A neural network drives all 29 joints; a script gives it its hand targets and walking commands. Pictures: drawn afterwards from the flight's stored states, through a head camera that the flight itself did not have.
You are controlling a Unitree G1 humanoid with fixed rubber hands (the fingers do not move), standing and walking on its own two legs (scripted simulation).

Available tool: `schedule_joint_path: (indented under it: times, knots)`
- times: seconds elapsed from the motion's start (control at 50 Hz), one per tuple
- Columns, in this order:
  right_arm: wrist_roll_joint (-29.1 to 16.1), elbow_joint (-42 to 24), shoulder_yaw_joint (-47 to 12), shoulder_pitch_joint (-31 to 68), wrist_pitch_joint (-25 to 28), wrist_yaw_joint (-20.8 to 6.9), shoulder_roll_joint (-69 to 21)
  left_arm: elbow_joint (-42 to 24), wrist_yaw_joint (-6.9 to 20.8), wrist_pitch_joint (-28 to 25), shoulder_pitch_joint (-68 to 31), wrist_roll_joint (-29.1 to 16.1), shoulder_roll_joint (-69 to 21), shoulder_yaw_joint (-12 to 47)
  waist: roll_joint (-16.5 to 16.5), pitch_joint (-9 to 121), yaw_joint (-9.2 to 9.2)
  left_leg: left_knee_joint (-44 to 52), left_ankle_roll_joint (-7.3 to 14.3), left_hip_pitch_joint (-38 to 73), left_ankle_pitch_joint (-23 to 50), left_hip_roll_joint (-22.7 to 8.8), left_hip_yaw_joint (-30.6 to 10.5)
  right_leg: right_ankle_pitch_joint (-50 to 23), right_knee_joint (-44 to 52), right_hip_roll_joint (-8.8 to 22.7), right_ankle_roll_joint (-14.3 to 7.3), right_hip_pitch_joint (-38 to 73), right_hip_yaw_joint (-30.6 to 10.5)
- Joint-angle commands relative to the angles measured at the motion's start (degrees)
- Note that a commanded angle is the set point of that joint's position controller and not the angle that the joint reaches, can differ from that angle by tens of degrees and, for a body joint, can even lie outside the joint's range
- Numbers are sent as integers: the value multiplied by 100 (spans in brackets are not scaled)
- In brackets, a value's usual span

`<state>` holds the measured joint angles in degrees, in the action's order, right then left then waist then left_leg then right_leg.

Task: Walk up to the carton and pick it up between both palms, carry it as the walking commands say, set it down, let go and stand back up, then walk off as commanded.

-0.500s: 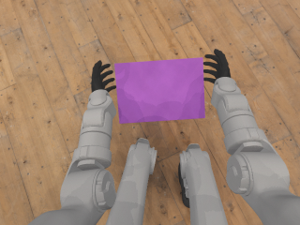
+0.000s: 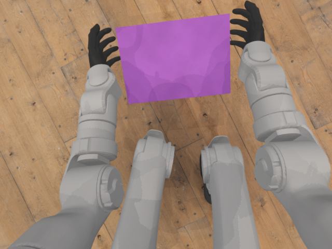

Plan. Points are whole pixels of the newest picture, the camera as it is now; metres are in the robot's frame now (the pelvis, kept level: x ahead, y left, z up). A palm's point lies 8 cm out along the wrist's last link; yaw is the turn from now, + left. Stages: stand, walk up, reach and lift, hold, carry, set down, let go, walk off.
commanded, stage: set down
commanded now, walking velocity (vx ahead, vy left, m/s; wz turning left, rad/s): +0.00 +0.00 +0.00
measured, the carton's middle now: (174, 61) +0.51 +0.05 -0.21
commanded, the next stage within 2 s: none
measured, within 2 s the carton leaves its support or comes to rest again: rests again in 1.22 s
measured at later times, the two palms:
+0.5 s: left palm (115, 67) +0.48 +0.20 -0.20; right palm (239, 48) +0.54 -0.11 -0.19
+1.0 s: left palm (119, 68) +0.50 +0.21 -0.26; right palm (233, 54) +0.55 -0.11 -0.26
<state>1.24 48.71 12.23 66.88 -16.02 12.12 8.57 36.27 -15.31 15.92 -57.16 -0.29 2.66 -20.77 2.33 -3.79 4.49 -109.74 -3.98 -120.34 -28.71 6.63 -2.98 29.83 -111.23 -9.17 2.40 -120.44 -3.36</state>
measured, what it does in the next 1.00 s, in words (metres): lowers itself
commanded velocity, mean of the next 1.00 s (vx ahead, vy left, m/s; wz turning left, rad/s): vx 0.00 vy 0.00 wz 0.00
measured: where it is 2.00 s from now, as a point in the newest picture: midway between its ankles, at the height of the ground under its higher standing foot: (180, 181)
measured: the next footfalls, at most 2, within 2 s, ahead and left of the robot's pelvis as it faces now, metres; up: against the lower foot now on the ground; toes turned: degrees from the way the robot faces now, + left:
none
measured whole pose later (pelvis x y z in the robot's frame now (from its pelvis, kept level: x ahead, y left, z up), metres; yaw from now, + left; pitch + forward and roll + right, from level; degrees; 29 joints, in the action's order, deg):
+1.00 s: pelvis +0.00 +0.00 -0.09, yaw +0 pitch +27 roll +2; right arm -8.2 64.9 3.1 85.0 -10.7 11.6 17.1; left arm 55.8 -11.8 9.9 -76.0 -10.7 14.4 -11.8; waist 1.7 -29.8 4.7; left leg -129.5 -3.6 -122.6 -33.7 4.7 -0.3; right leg 35.1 -131.8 -8.0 1.0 -123.2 -1.1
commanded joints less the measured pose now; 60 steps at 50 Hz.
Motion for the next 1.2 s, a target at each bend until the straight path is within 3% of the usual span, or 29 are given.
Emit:
schedule_joint_path:
  times: [0.0,0.04,0.08,0.12,0.16,0.2,0.22,0.24,0.26,0.3,0.38,0.44,0.46,0.48,0.5,0.52,0.54,0.58,0.62,0.76,0.82,0.84,0.86,0.9,0.92,1.0,1.02,1.12,1.18]
  knots:
    - [-619,-1013,-2356,3453,269,-1660,-6075,-1261,2502,-204,-5062,-932,-4741,3416,144,9711,42,894,127,3990,1631,174,833,-1491,991,-90,-195,4216,725]
    - [-1027,-1618,-2876,3772,245,-1726,-6303,-1528,2438,-167,-4861,-897,-4866,3647,-70,10522,326,732,168,4437,2118,135,945,-1872,856,-113,-156,4430,632]
    - [-1069,-2140,-3210,4172,192,-1714,-5872,-2149,2389,-165,-5586,-1252,-4523,3835,272,11926,184,498,111,5045,2253,110,907,-1830,563,-38,-88,5106,829]
    - [-1259,-2221,-3405,4590,78,-1753,-5788,-1778,2299,-33,-5441,-1219,-4523,3804,333,12062,292,583,177,5166,1784,81,835,-1407,549,19,-101,5303,764]
    - [-1644,-3009,-3958,4816,-9,-1684,-5679,-2521,2188,39,-5621,-1332,-4260,4020,232,13577,569,255,107,6094,2912,56,935,-2352,250,24,-57,6119,778]
    - [-1844,-3440,-3821,4764,-133,-1604,-5511,-3437,2037,84,-6033,-1611,-4039,4287,-77,13597,345,245,122,6598,3449,93,866,-2913,56,-109,-61,6137,838]
    - [-1749,-3248,-3715,4778,-130,-1602,-5242,-3058,2003,178,-6068,-1729,-4261,4446,-230,12858,228,168,78,6370,3000,53,819,-2292,55,-82,-145,5434,773]
    - [-1618,-2272,-3529,4636,-131,-1681,-5399,-2460,1999,131,-6195,-1516,-4233,4267,-208,11506,404,240,133,5797,2286,30,797,-1579,65,-25,-174,4516,808]
    - [-1408,-2442,-3373,5117,-54,-1663,-5196,-1964,2036,132,-6006,-1531,-4388,4123,194,10996,148,272,221,5440,2014,34,748,-1241,190,-9,-154,4462,820]
    - [-1486,-2828,-3223,5511,60,-1703,-5082,-2107,2060,69,-6368,-1698,-4659,4187,-16,11380,-44,178,237,5303,1688,105,741,-1200,188,35,-237,4578,805]
    - [-1642,-1831,-3102,5530,65,-1796,-5497,-1991,1970,-42,-6775,-1605,-4626,4131,-121,11163,115,47,215,5398,1731,-5,696,-1248,3,71,-303,4240,802]
    - [-1195,-452,-2301,5100,172,-1954,-5166,-519,2106,-93,-6302,-1357,-4706,3675,-166,8693,-211,167,309,4312,554,36,493,-164,-59,50,-268,2708,907]
    - [-1121,-309,-2284,5005,259,-1987,-5086,-286,2120,-154,-6167,-1269,-4688,3579,-136,8844,-193,19,227,4380,891,-60,571,-466,-144,99,-275,2943,906]
    - [-1179,-182,-2297,5255,251,-2056,-5283,-151,2141,-196,-6197,-1006,-4551,3301,-147,8595,151,-25,271,4300,813,-53,625,-282,-97,117,-272,2694,815]
    - [-1084,-81,-2191,4855,269,-2066,-5464,-584,2173,-283,-6622,-1266,-4600,3572,-109,8962,-275,-89,237,4364,937,-72,609,-592,-190,81,-303,2768,938]
    - [-1302,-308,-2369,5194,324,-2094,-5580,-567,2197,-328,-6414,-1187,-4535,3319,-227,9350,250,-88,219,4431,1525,-26,732,-944,-261,88,-263,3126,816]
    - [-1246,-303,-2276,5179,348,-2081,-5393,-666,2212,-308,-6666,-1246,-4511,3376,-229,9337,90,-61,198,4350,1586,38,671,-1090,-383,21,-269,3049,882]
    - [-1229,24,-2298,5021,354,-2073,-5554,-379,2239,-365,-6389,-1184,-4346,3283,-60,8702,267,-111,242,4088,1579,34,707,-916,-400,20,-267,2816,888]
    - [-1210,181,-2200,4850,460,-2058,-5490,-466,2264,-488,-6492,-1263,-4343,3162,-23,8699,162,-210,256,4153,1860,-6,597,-1083,-604,39,-247,2788,894]
    - [-1510,-1087,-2838,5818,816,-1754,-5182,111,2298,-691,-6097,-1387,-3985,2955,628,8399,446,-744,335,3302,2351,-23,777,-1851,-753,71,-251,3582,629]
    - [-1285,-50,-2594,5243,734,-1726,-5030,1,2317,-826,-6520,-1481,-3632,2939,580,7450,215,-766,309,2952,1881,-44,739,-1426,-694,91,-271,3217,572]
    - [-1342,-113,-2390,5191,800,-1720,-5116,-71,2318,-859,-6525,-1328,-3488,2893,457,7193,322,-733,341,2864,2014,-42,734,-1706,-765,34,-265,3119,571]
    - [-1256,95,-2331,4899,789,-1708,-5178,93,2355,-886,-6324,-1407,-3625,3047,439,7328,150,-898,294,2744,2053,-61,775,-1915,-763,54,-322,3498,479]
    - [-1533,-95,-2537,5197,906,-1678,-5118,331,2397,-844,-6032,-1481,-3787,3000,149,7461,393,-935,288,2988,2277,-64,822,-1849,-797,31,-315,3242,555]
    - [-1343,-117,-2356,5098,862,-1665,-5157,205,2430,-883,-6302,-1512,-3667,2962,439,7233,222,-957,300,2731,2203,-78,784,-1957,-791,40,-358,3448,482]
    - [-1372,209,-2224,4983,890,-1705,-4932,187,2448,-919,-6011,-1354,-3608,2831,28,6730,312,-869,324,2668,2023,-34,775,-1681,-886,25,-309,3009,546]
    - [-1272,161,-2122,4821,953,-1711,-4905,583,2463,-859,-5864,-1426,-3750,2928,172,6674,87,-806,312,2909,2124,-70,647,-1735,-959,-42,-346,2925,692]
    - [-1308,-35,-2388,5237,988,-1701,-4679,705,2496,-926,-6046,-1413,-3540,2751,356,6234,373,-961,312,2252,1906,-69,713,-1695,-828,69,-417,3027,430]
    - [-1202,485,-2174,4741,887,-1758,-4766,395,2485,-941,-6117,-1382,-3328,2753,364,5949,154,-994,304,2235,1836,-57,703,-1600,-829,107,-377,2816,462]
